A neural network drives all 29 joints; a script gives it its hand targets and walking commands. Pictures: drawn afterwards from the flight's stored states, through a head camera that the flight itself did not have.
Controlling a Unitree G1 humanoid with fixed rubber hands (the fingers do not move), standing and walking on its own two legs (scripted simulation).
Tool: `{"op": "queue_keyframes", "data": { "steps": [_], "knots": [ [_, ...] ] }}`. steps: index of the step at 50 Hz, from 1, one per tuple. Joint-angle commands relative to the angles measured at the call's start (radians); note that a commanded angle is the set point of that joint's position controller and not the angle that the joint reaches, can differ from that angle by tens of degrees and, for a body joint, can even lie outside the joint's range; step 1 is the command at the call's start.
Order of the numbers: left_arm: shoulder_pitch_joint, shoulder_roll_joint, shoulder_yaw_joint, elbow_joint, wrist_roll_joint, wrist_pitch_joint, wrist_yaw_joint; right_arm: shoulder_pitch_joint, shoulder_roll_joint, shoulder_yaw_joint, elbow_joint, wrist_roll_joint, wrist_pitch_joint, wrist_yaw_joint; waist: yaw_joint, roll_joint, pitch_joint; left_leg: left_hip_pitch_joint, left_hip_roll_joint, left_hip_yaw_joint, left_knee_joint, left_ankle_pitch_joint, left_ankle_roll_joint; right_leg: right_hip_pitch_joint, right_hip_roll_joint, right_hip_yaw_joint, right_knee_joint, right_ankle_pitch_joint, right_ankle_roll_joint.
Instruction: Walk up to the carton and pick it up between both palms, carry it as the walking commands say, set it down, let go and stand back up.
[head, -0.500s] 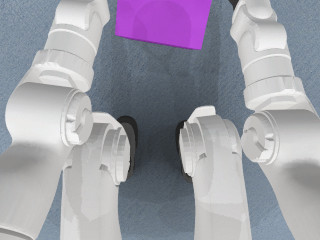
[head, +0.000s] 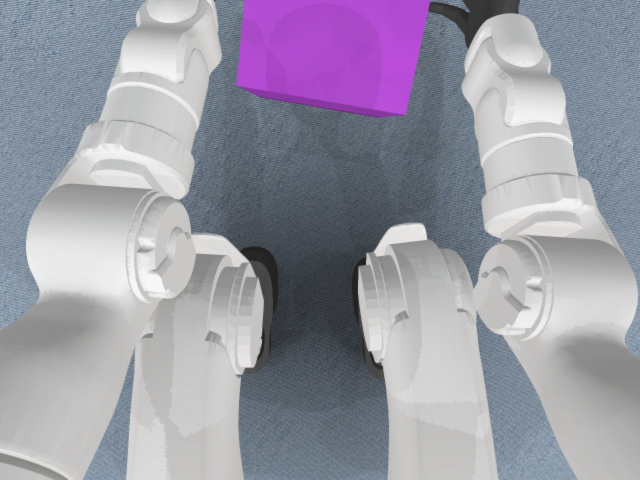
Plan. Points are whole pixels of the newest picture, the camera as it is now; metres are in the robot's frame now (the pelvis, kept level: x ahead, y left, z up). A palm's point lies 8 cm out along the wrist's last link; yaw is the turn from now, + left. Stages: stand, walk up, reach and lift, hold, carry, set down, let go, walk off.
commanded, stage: set down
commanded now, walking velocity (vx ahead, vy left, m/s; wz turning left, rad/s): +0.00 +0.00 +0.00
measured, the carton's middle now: out of the picture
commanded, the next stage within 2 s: none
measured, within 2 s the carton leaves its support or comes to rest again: neither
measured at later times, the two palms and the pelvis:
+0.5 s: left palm out of the picture +0.55 +0.10 -0.18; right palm (490, 15) +0.52 -0.17 -0.18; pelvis +0.00 +0.00 +0.00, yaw +0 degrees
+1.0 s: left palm out of the picture +0.55 +0.10 -0.18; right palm (490, 16) +0.52 -0.17 -0.18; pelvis +0.00 +0.00 -0.01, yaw +0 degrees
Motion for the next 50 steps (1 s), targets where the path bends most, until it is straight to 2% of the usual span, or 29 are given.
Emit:
{"op": "queue_keyframes", "data": {
  "steps": [1, 2, 3, 5, 9, 10, 12, 13, 15, 18, 20, 21, 23, 24, 25, 28, 30, 31, 34, 37, 41, 42, 43, 44, 45, 47, 48, 49, 50],
  "knots": [
    [-0.280, -0.947, -0.248, -0.034, -0.021, 0.000, -0.245, -0.405, 0.872, 0.327, -0.029, 0.025, -0.004, 0.237, -0.028, -0.026, -0.915, 0.421, -0.080, -0.049, -0.106, 0.412, 0.025, 0.332, 0.049, 0.048, -0.208, 0.509, -0.005],
    [-0.281, -0.953, -0.258, -0.034, -0.025, -0.001, -0.246, -0.404, 0.865, 0.326, -0.033, 0.025, -0.007, 0.237, -0.030, -0.012, -0.913, 0.419, -0.081, -0.049, -0.103, 0.431, 0.023, 0.332, 0.048, 0.051, -0.202, 0.532, -0.007],
    [-0.263, -0.955, -0.242, -0.014, -0.016, 0.001, -0.249, -0.395, 0.869, 0.332, -0.027, 0.016, -0.006, 0.240, -0.027, -0.032, -0.902, 0.427, -0.082, -0.050, -0.106, 0.433, 0.024, 0.331, 0.049, 0.046, -0.201, 0.526, -0.005],
    [-0.239, -0.947, -0.227, -0.008, -0.005, 0.000, -0.248, -0.390, 0.870, 0.327, -0.019, 0.018, -0.005, 0.240, -0.012, -0.028, -0.887, 0.408, -0.083, -0.046, -0.104, 0.429, 0.025, 0.336, 0.045, 0.053, -0.205, 0.532, -0.003],
    [-0.219, -0.951, -0.215, 0.008, 0.002, 0.003, -0.255, -0.358, 0.858, 0.315, -0.011, 0.003, -0.006, 0.240, -0.019, -0.031, -0.851, 0.393, -0.081, -0.048, -0.099, 0.423, 0.026, 0.333, 0.048, 0.059, -0.206, 0.528, -0.007],
    [-0.231, -0.942, -0.222, -0.007, -0.003, -0.003, -0.255, -0.357, 0.858, 0.313, -0.008, 0.005, -0.007, 0.238, -0.029, -0.039, -0.856, 0.382, -0.080, -0.054, -0.098, 0.431, 0.026, 0.327, 0.048, 0.055, -0.202, 0.543, -0.006],
    [-0.219, -0.936, -0.213, 0.006, 0.008, -0.002, -0.255, -0.334, 0.850, 0.309, 0.007, 0.001, -0.007, 0.240, -0.022, -0.020, -0.840, 0.382, -0.081, -0.048, -0.095, 0.415, 0.024, 0.333, 0.048, 0.063, -0.206, 0.533, -0.010],
    [-0.214, -0.936, -0.212, 0.015, 0.006, -0.001, -0.255, -0.333, 0.850, 0.299, 0.014, -0.001, -0.005, 0.241, -0.029, -0.020, -0.821, 0.388, -0.079, -0.052, -0.098, 0.413, 0.025, 0.304, 0.049, 0.059, -0.202, 0.520, -0.011],
    [-0.193, -0.931, -0.200, 0.023, 0.021, 0.003, -0.257, -0.325, 0.852, 0.299, 0.018, -0.002, -0.002, 0.244, -0.015, -0.014, -0.803, 0.384, -0.077, -0.053, -0.106, 0.398, 0.028, 0.298, 0.049, 0.061, -0.206, 0.501, -0.012],
    [-0.213, -0.911, -0.198, 0.012, 0.025, -0.001, -0.256, -0.324, 0.845, 0.287, 0.027, -0.012, 0.000, 0.244, -0.018, -0.026, -0.793, 0.383, -0.079, -0.054, -0.103, 0.384, 0.028, 0.295, 0.046, 0.061, -0.205, 0.486, -0.013],
    [-0.211, -0.916, -0.189, 0.027, 0.018, 0.004, -0.256, -0.334, 0.822, 0.286, 0.019, -0.013, -0.002, 0.242, -0.037, -0.017, -0.790, 0.382, -0.076, -0.056, -0.100, 0.373, 0.026, 0.301, 0.045, 0.056, -0.203, 0.476, -0.014],
    [-0.208, -0.901, -0.187, 0.030, 0.025, 0.002, -0.255, -0.326, 0.827, 0.275, 0.035, -0.016, 0.000, 0.244, -0.022, -0.019, -0.768, 0.384, -0.076, -0.059, -0.107, 0.372, 0.029, 0.287, 0.044, 0.059, -0.202, 0.469, -0.015],
    [-0.214, -0.906, -0.183, 0.028, 0.019, 0.003, -0.257, -0.328, 0.809, 0.273, 0.019, -0.020, -0.002, 0.244, -0.036, -0.020, -0.764, 0.386, -0.077, -0.059, -0.105, 0.375, 0.025, 0.292, 0.044, 0.054, -0.206, 0.470, -0.013],
    [-0.208, -0.888, -0.174, 0.035, 0.032, 0.003, -0.255, -0.329, 0.822, 0.268, 0.033, -0.016, -0.001, 0.247, -0.023, -0.018, -0.746, 0.383, -0.075, -0.061, -0.103, 0.380, 0.031, 0.275, 0.046, 0.060, -0.202, 0.473, -0.012],
    [-0.206, -0.892, -0.181, 0.036, 0.023, 0.004, -0.256, -0.312, 0.805, 0.265, 0.030, -0.024, -0.003, 0.245, -0.037, -0.012, -0.758, 0.397, -0.077, -0.063, -0.099, 0.379, 0.024, 0.275, 0.044, 0.054, -0.202, 0.467, -0.014],
    [-0.211, -0.879, -0.173, 0.037, 0.030, 0.002, -0.255, -0.342, 0.791, 0.266, 0.018, -0.021, -0.006, 0.247, -0.021, -0.008, -0.749, 0.390, -0.075, -0.060, -0.100, 0.374, 0.024, 0.272, 0.043, 0.055, -0.202, 0.456, -0.013],
    [-0.210, -0.872, -0.174, 0.047, 0.029, 0.003, -0.255, -0.332, 0.792, 0.258, 0.025, -0.022, -0.004, 0.249, -0.032, 0.001, -0.745, 0.402, -0.076, -0.068, -0.099, 0.371, 0.025, 0.266, 0.043, 0.049, -0.188, 0.454, -0.015],
    [-0.202, -0.875, -0.174, 0.041, 0.030, -0.001, -0.251, -0.335, 0.793, 0.265, 0.030, -0.018, -0.005, 0.249, -0.029, -0.015, -0.745, 0.397, -0.074, -0.068, -0.097, 0.377, 0.027, 0.273, 0.039, 0.051, -0.187, 0.458, -0.013],
    [-0.224, -0.861, -0.176, 0.032, 0.022, -0.004, -0.252, -0.324, 0.783, 0.252, 0.028, -0.030, -0.005, 0.247, -0.036, -0.003, -0.739, 0.399, -0.075, -0.064, -0.095, 0.369, 0.021, 0.274, 0.040, 0.051, -0.194, 0.448, -0.016],
    [-0.220, -0.838, -0.163, 0.035, 0.021, -0.006, -0.251, -0.331, 0.771, 0.247, 0.024, -0.031, -0.007, 0.245, -0.031, -0.022, -0.742, 0.395, -0.074, -0.066, -0.097, 0.363, 0.023, 0.285, 0.037, 0.048, -0.189, 0.443, -0.014],
    [-0.217, -0.758, -0.158, 0.024, 0.033, -0.014, -0.232, -0.310, 0.703, 0.226, 0.052, -0.030, -0.014, 0.229, -0.020, -0.002, -0.757, 0.405, -0.071, -0.053, -0.090, 0.358, 0.015, 0.303, 0.034, 0.049, -0.189, 0.445, -0.010],
    [-0.216, -0.739, -0.156, 0.033, 0.028, -0.014, -0.228, -0.325, 0.663, 0.226, 0.037, -0.033, -0.021, 0.222, -0.028, -0.012, -0.759, 0.419, -0.071, -0.063, -0.085, 0.367, 0.015, 0.293, 0.031, 0.046, -0.186, 0.443, -0.011],
    [-0.221, -0.727, -0.160, 0.033, 0.025, -0.019, -0.224, -0.325, 0.651, 0.220, 0.040, -0.026, -0.028, 0.216, -0.031, 0.002, -0.764, 0.418, -0.067, -0.061, -0.087, 0.368, 0.012, 0.307, 0.034, 0.040, -0.180, 0.455, -0.009],
    [-0.216, -0.711, -0.142, 0.034, 0.031, -0.023, -0.220, -0.325, 0.643, 0.221, 0.034, -0.033, -0.030, 0.208, -0.019, -0.034, -0.769, 0.412, -0.071, -0.054, -0.079, 0.364, 0.013, 0.324, 0.032, 0.044, -0.191, 0.448, -0.007],
    [-0.209, -0.678, -0.138, 0.038, 0.034, -0.025, -0.213, -0.316, 0.615, 0.214, 0.041, -0.037, -0.032, 0.201, -0.026, -0.030, -0.776, 0.422, -0.067, -0.058, -0.089, 0.358, 0.011, 0.331, 0.030, 0.039, -0.187, 0.448, -0.004],
    [-0.209, -0.617, -0.127, 0.044, 0.036, -0.030, -0.201, -0.312, 0.576, 0.200, 0.051, -0.032, -0.038, 0.186, -0.014, -0.026, -0.776, 0.423, -0.062, -0.059, -0.087, 0.344, 0.011, 0.338, 0.029, 0.041, -0.185, 0.437, -0.004],
    [-0.207, -0.584, -0.122, 0.044, 0.035, -0.033, -0.193, -0.302, 0.519, 0.178, 0.066, -0.042, -0.042, 0.175, -0.025, -0.011, -0.775, 0.423, -0.061, -0.054, -0.088, 0.344, 0.003, 0.332, 0.025, 0.041, -0.186, 0.436, -0.002],
    [-0.204, -0.555, -0.120, 0.039, 0.042, -0.037, -0.186, -0.298, 0.499, 0.178, 0.065, -0.043, -0.048, 0.164, -0.014, -0.014, -0.784, 0.430, -0.060, -0.047, -0.090, 0.343, 0.004, 0.357, 0.027, 0.041, -0.192, 0.438, 0.000],
    [-0.203, -0.509, -0.107, 0.047, 0.041, -0.039, -0.175, -0.292, 0.449, 0.162, 0.060, -0.045, -0.055, 0.151, -0.019, -0.015, -0.801, 0.445, -0.057, -0.053, -0.091, 0.342, 0.000, 0.357, 0.024, 0.034, -0.187, 0.434, 0.002]
  ]
}}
